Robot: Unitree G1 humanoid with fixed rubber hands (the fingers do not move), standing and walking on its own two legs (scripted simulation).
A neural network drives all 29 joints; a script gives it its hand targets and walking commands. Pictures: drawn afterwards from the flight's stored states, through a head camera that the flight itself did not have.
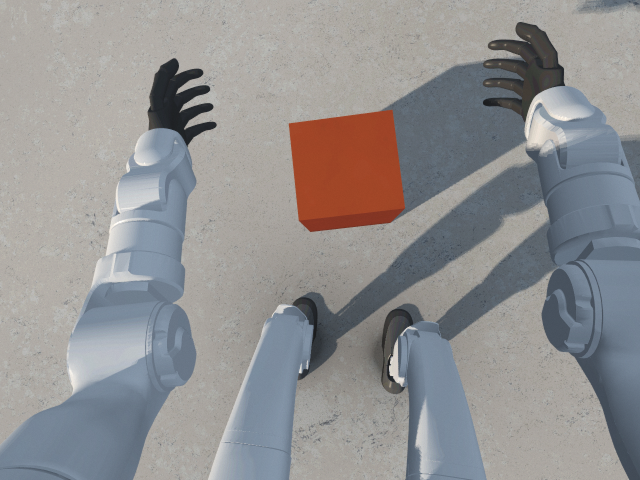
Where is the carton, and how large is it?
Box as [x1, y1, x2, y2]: [289, 110, 404, 231]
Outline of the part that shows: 392,110 289,123 299,220 310,231 390,222 404,208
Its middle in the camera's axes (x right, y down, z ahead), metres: +0.06 -0.13 +0.89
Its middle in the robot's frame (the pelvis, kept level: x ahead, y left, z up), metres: +0.53 +0.05 -0.53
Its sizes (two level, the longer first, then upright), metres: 0.210 0.200 0.250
